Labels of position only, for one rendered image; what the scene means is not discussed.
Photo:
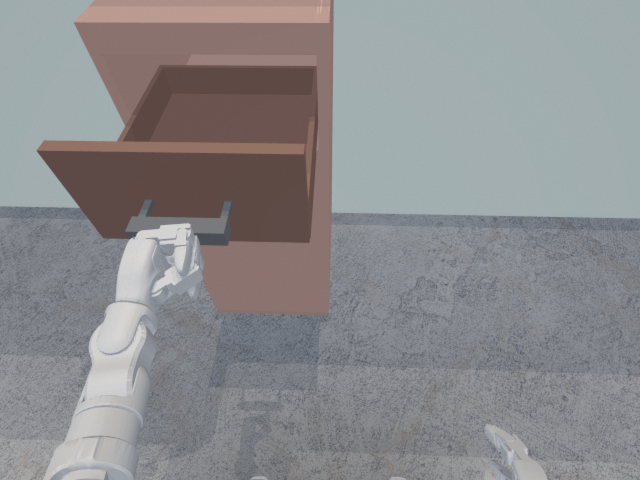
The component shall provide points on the robot right hand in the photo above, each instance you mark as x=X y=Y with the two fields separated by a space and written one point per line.
x=515 y=454

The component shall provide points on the cabinet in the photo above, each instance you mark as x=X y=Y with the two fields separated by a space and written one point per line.
x=128 y=40

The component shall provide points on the drawer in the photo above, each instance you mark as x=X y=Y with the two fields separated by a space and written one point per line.
x=201 y=135

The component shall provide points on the robot left hand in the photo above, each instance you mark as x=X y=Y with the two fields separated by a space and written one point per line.
x=143 y=263

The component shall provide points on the handle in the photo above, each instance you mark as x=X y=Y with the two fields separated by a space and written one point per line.
x=210 y=231

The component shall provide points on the robot left forearm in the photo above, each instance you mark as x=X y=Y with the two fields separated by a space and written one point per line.
x=102 y=439

